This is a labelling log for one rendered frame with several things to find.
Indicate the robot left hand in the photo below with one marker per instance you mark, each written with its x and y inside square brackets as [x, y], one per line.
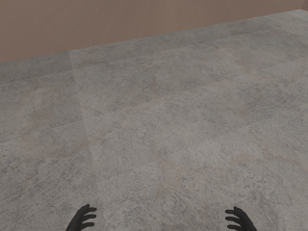
[76, 223]

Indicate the robot right hand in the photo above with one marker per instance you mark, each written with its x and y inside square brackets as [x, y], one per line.
[243, 220]

